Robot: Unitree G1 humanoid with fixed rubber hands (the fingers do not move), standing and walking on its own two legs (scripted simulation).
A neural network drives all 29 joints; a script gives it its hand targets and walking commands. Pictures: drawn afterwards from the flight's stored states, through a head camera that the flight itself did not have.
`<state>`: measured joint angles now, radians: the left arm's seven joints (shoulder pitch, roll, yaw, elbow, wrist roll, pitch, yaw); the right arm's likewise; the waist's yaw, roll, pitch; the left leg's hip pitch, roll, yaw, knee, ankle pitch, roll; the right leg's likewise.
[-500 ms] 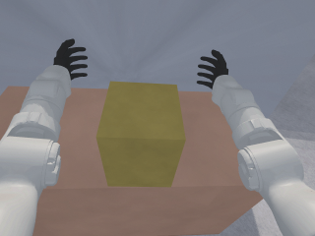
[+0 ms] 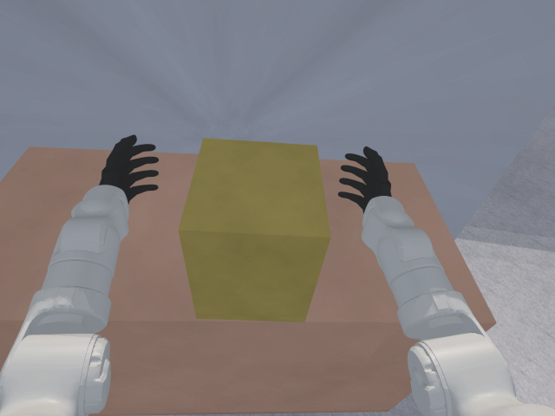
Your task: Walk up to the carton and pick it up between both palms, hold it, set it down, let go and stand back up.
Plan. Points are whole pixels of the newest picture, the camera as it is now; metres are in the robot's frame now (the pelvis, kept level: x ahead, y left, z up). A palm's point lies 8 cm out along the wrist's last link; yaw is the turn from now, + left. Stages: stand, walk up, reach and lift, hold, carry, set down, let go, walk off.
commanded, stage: set down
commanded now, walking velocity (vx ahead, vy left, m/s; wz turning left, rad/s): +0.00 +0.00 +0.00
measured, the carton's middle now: (255, 233) +0.43 +0.03 +0.01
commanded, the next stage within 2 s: none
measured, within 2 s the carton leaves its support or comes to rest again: neither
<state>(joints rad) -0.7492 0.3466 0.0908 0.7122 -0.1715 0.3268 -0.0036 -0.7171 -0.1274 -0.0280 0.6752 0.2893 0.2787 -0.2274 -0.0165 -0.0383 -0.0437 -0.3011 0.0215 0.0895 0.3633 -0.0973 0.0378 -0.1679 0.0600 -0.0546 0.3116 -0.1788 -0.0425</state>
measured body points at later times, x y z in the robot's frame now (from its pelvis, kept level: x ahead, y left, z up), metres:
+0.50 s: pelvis +0.01 +0.00 +0.00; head +0.01 +0.02 +0.45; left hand +0.35 +0.24 +0.08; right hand +0.35 -0.16 +0.08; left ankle +0.06 +0.09 -0.75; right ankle -0.01 -0.09 -0.75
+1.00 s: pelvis +0.03 +0.00 +0.00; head +0.03 +0.02 +0.45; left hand +0.28 +0.24 +0.01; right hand +0.28 -0.17 +0.02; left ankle +0.06 +0.09 -0.75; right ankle -0.01 -0.09 -0.75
